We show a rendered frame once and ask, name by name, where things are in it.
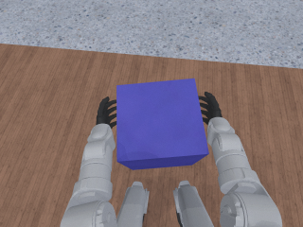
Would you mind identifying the robot left hand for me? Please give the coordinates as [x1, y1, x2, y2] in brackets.
[96, 96, 117, 129]

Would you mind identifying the robot right hand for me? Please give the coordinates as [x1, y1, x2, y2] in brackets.
[198, 92, 223, 125]

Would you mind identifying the left robot thigh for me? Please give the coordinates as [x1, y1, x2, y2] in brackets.
[116, 185, 150, 227]

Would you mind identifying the left robot upper arm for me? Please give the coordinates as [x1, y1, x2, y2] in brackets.
[61, 200, 117, 227]

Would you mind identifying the right robot upper arm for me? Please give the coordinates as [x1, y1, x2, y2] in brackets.
[220, 191, 282, 227]

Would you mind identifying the carton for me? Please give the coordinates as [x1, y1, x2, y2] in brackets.
[116, 79, 209, 170]

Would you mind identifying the robot right forearm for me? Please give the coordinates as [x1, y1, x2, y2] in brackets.
[206, 117, 282, 226]

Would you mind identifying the robot left shin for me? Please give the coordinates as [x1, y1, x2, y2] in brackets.
[125, 181, 144, 195]

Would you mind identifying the robot left forearm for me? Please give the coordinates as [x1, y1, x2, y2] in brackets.
[60, 123, 116, 227]

